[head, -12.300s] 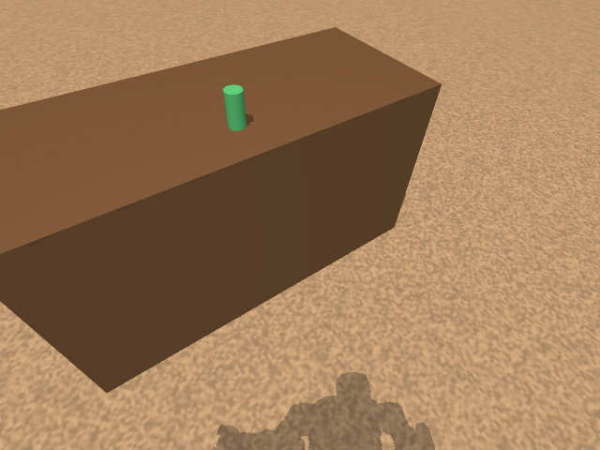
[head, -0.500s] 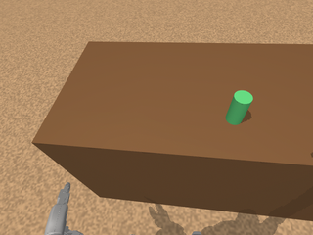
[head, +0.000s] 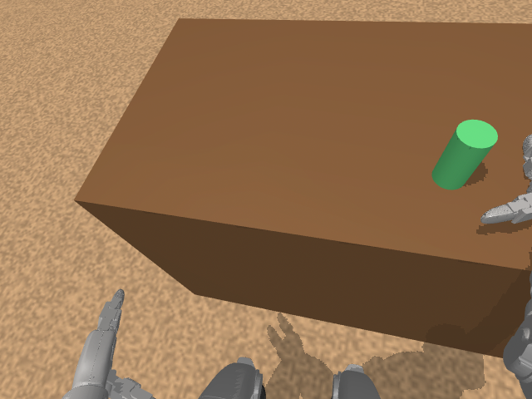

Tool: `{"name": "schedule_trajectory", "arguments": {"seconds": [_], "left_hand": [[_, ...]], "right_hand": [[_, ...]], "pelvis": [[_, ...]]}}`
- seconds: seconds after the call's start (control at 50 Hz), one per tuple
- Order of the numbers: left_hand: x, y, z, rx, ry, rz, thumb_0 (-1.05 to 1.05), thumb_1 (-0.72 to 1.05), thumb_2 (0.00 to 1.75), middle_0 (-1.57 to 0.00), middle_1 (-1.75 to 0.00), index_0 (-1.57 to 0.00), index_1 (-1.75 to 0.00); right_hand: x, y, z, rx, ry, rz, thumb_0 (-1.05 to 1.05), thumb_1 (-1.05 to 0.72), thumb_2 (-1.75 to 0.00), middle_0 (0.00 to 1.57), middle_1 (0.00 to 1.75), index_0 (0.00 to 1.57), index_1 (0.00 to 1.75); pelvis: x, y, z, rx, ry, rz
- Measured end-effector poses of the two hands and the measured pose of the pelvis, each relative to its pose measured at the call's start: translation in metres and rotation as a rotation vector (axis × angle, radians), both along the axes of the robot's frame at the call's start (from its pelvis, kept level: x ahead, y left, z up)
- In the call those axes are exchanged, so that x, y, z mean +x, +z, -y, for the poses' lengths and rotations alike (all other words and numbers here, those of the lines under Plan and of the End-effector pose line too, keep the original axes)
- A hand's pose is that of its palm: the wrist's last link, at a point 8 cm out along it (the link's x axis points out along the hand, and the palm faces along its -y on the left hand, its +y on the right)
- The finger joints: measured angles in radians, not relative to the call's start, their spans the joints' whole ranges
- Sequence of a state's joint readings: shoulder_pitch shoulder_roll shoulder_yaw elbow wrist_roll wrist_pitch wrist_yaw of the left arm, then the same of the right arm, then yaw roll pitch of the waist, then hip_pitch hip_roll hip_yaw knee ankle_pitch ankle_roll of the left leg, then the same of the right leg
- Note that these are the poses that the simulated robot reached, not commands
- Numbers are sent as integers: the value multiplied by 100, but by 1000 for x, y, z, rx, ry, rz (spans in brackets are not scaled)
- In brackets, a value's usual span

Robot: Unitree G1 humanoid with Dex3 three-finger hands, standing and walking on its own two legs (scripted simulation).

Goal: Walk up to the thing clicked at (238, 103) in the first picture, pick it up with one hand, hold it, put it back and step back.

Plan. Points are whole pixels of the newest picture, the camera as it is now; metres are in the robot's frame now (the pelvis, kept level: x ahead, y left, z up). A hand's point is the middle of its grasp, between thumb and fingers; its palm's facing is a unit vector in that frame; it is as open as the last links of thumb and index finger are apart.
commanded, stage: close in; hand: right
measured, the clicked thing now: (461, 157) +0.47 -0.23 +0.04
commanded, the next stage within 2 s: rest palm in 0.48 s
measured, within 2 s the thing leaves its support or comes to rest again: leaves its support in 1.72 s
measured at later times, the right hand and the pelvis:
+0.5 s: hand (474, 160) +0.46 -0.23 +0.06, palm faces +0.19 +0.98 +0.05, open 17.5 cm; pelvis -0.01 +0.01 -0.01, yaw -1 degrees
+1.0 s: hand (461, 152) +0.47 -0.22 +0.06, palm faces +0.21 +0.98 +0.02, open 16.6 cm; pelvis +0.00 +0.01 -0.01, yaw -1 degrees
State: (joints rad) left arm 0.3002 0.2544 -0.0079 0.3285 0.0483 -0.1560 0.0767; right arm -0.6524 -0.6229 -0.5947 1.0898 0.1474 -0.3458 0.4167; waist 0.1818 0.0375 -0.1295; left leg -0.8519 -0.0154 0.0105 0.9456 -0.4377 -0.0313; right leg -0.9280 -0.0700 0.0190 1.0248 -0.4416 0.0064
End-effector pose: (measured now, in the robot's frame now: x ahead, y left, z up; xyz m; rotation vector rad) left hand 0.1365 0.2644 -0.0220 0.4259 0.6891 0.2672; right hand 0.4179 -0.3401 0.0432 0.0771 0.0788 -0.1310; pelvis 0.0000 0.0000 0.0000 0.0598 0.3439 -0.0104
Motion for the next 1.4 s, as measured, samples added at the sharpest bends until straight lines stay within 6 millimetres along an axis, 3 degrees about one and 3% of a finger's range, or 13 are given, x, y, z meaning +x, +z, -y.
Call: {"name": "schedule_trajectory", "arguments": {"seconds": [0.08,0.16,0.28,0.54,0.8,0.94,1.06,1.2,1.4], "left_hand": [[1,4,-1,5,-4,24,-1,-53,4,-6,-6,-6,-5],[8,12,5,-13,-22,73,-1,-54,4,-6,-6,-7,-5],[8,9,9,-61,-34,89,-1,-53,4,-6,-6,-7,-5],[-11,9,-5,-59,0,57,-1,-52,3,-6,-6,-7,-5],[4,11,2,-97,-20,77,-1,-56,7,-6,-5,-5,-6],[4,4,1,-106,-8,45,-1,-56,6,-6,-5,-5,-6],[6,10,0,-82,-15,55,-1,-55,6,-5,-5,-5,-5],[0,6,0,-87,-3,27,-1,-54,5,-5,-5,-5,-5],[0,18,-2,-77,-2,80,-1,-53,4,-5,-6,-6,-5]], "right_hand": [[1,-1,-11,-3,-36,34,-1,55,-4,5,4,4,4],[0,17,-16,-29,-60,72,-2,57,-4,4,4,4,5],[-3,21,-32,-57,-40,39,-1,57,-5,4,4,3,5],[10,17,-60,-35,-60,50,-1,53,-4,4,4,3,5],[16,18,-77,-52,-45,36,-1,52,-2,8,3,7,3],[18,15,-73,-50,-76,39,-1,54,-1,23,9,22,9],[27,15,-67,-64,-72,41,-1,51,-6,37,19,35,19],[32,22,-70,-65,-42,36,-1,44,-16,57,35,56,35],[26,23,-69,-49,-64,31,-1,23,-41,87,64,87,65]], "pelvis": [[-1,-4,-1,2,0,-1],[-1,-3,-3,3,-7,16],[-5,-4,-2,-1,-14,28],[-10,-7,-7,-14,-5,29],[-1,-4,-7,-17,-5,25],[0,-6,-7,-16,-7,25],[-1,-7,-7,-13,-6,15],[-1,-7,-5,-10,-7,8],[-5,-4,-4,-13,-3,30]]}}
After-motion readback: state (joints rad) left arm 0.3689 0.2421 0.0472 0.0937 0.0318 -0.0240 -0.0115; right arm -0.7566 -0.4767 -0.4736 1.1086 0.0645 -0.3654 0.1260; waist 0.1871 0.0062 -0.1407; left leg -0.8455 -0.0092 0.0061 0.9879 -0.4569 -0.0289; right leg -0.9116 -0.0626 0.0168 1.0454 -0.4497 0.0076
